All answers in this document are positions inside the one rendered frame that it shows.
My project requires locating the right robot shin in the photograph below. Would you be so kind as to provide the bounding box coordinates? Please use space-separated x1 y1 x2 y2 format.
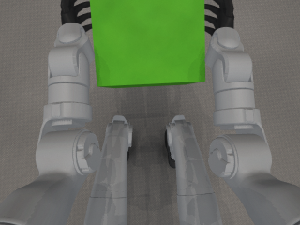
170 115 194 159

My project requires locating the right robot foot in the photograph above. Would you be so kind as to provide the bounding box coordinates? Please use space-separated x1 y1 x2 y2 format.
164 130 176 168

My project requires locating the right robot hand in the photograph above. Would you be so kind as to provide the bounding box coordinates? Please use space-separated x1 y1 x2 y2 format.
204 0 234 36

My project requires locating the robot right forearm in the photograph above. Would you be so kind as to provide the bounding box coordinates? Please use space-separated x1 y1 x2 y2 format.
204 27 272 163

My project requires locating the robot left forearm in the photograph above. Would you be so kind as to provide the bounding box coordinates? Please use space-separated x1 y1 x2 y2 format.
36 22 95 164

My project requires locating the carton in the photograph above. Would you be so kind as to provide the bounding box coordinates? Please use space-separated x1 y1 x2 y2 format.
89 0 205 88

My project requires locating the left robot hand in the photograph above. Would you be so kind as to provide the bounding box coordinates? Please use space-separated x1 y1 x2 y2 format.
60 0 92 32

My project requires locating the left robot upper arm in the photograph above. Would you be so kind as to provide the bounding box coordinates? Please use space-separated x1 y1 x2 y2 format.
0 128 102 225

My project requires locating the right robot upper arm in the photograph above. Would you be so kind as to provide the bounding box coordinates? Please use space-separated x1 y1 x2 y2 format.
208 133 300 225

